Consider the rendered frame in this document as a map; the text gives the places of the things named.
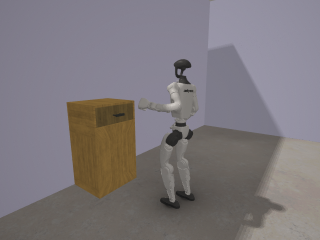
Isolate cabinet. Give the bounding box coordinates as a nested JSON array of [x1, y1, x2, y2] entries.
[[66, 98, 137, 199]]

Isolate right robot forearm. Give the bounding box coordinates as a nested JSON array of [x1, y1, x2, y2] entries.
[[184, 112, 196, 121]]

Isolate drawer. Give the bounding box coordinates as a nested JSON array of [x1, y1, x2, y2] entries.
[[95, 103, 133, 128]]

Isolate left robot forearm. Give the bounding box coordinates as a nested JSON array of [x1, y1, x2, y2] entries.
[[148, 102, 179, 113]]

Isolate handle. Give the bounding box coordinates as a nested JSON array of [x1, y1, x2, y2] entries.
[[113, 113, 125, 117]]

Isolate robot right upper arm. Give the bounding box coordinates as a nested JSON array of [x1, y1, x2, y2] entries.
[[191, 84, 199, 113]]

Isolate humanoid robot head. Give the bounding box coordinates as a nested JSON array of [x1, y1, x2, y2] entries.
[[173, 59, 191, 85]]

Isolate robot left upper arm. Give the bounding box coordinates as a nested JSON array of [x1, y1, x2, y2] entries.
[[167, 82, 182, 114]]

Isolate left robot hand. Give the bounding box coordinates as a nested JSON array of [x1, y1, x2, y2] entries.
[[138, 98, 149, 111]]

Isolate left robot thigh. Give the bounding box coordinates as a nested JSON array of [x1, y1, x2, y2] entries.
[[159, 131, 179, 175]]

